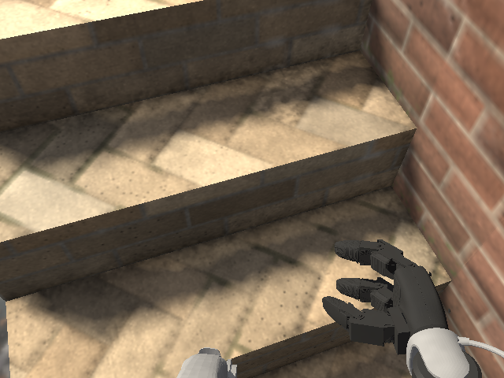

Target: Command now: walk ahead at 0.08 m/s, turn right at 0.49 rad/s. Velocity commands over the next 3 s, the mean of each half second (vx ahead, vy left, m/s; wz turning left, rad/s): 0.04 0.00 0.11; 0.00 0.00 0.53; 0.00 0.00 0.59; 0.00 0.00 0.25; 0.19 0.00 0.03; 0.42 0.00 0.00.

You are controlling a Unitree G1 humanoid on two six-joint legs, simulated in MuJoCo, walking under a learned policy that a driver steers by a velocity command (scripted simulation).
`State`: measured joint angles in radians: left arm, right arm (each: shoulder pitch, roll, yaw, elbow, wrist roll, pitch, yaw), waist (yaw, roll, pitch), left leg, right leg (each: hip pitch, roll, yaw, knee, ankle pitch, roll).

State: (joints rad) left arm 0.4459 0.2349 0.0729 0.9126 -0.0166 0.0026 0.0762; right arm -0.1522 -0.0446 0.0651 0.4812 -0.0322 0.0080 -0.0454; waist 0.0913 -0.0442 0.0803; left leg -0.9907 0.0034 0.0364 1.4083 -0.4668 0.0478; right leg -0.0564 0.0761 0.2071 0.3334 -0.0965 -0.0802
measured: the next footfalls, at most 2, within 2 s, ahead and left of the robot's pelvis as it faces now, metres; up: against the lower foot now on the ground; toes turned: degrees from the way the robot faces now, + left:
right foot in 0.72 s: +0.09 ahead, -0.33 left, +0.00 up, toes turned +11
left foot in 1.26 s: -0.11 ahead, -0.12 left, +0.00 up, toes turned +40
